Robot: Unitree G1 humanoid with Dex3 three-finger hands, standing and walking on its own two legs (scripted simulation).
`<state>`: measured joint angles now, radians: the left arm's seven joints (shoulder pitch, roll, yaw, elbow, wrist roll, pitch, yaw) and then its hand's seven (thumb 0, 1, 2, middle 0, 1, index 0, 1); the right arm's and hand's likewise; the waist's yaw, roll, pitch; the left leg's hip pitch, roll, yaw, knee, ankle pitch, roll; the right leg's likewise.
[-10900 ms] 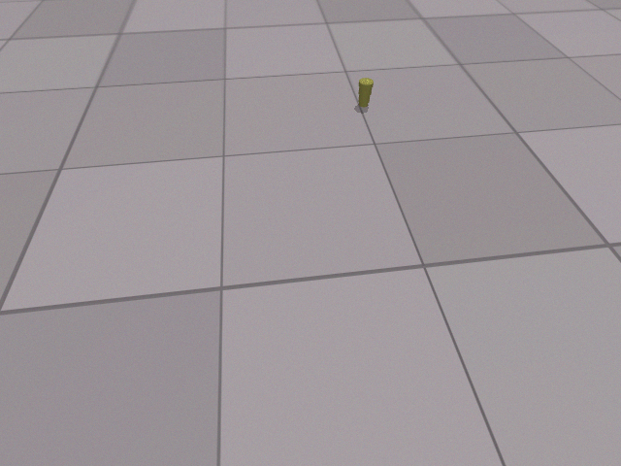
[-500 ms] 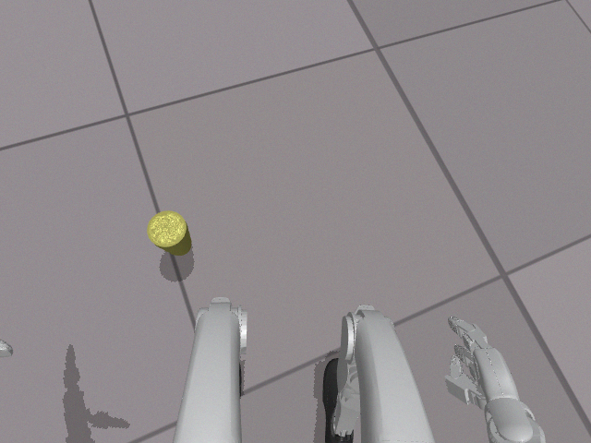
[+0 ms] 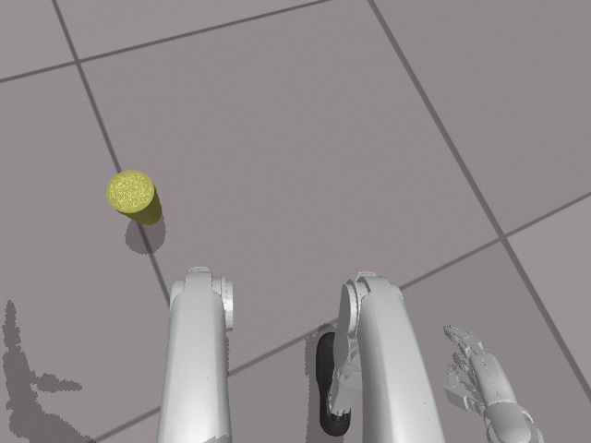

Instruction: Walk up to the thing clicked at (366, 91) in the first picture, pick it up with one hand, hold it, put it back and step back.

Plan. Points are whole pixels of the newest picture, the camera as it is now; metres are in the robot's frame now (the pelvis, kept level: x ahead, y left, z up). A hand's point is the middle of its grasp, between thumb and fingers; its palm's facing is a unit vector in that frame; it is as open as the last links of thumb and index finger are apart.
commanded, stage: go down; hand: left
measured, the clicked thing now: (140, 203) +0.47 +0.31 -0.36
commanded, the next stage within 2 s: approach in 0.72 s
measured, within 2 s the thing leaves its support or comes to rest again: neither
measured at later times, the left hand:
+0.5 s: hand out of the picture +0.32 +0.47 -0.03, palm faces +0.38 -0.92 -0.08, open 17.4 cm
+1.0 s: hand out of the picture +0.33 +0.48 -0.06, palm faces +0.41 -0.91 -0.05, open 17.5 cm
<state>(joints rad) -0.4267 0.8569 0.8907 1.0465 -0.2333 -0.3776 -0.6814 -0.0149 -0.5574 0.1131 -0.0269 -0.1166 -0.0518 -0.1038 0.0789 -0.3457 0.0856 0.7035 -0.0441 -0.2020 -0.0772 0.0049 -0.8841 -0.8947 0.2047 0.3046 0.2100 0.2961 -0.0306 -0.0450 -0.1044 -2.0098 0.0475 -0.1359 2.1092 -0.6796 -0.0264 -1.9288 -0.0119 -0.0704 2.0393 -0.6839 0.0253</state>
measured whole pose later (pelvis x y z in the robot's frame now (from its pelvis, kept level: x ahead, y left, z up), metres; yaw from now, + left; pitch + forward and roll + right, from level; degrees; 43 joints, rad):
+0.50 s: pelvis +0.00 +0.00 -0.04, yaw -1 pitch +32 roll -8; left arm -0.51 0.95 0.96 1.12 -0.25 -0.39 -0.73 -0.02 -0.56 0.13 -0.02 -0.14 -0.05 -0.12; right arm 0.06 -0.36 0.12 0.71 -0.06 -0.20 -0.07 0.00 -0.89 -0.90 0.20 0.30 0.21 0.30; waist -0.04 -0.06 -0.07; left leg -2.13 0.04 -0.16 2.25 -0.69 -0.03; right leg -2.04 -0.01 -0.07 2.17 -0.69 0.03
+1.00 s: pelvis -0.01 +0.00 -0.07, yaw -2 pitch +30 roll -9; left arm -0.52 0.99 0.98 1.18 -0.29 -0.46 -0.73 -0.01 -0.58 0.07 -0.05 -0.12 -0.07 -0.11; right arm 0.04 -0.38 0.15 0.69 -0.07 -0.20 -0.05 0.00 -0.90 -0.89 0.20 0.30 0.21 0.30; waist -0.05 -0.08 -0.03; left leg -2.18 0.04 -0.17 2.32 -0.68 -0.02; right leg -2.08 0.00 -0.08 2.23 -0.69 0.04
